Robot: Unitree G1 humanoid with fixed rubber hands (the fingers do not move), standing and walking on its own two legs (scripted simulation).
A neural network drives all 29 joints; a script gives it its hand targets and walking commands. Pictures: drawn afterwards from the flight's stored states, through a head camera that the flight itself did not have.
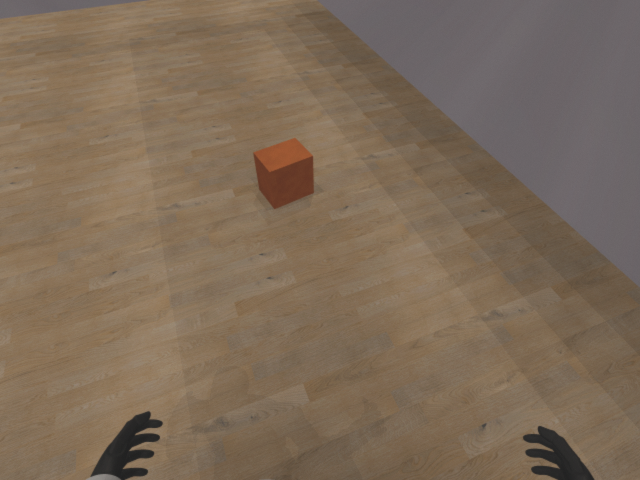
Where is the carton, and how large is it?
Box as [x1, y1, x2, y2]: [253, 138, 313, 208]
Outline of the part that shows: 295,138 253,152 259,189 274,208 313,192 312,155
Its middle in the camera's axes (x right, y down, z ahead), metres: -0.17 -0.31 +1.73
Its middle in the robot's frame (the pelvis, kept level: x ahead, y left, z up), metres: +1.41 +0.24 -0.64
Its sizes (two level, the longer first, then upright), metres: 0.208 0.158 0.213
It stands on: the floor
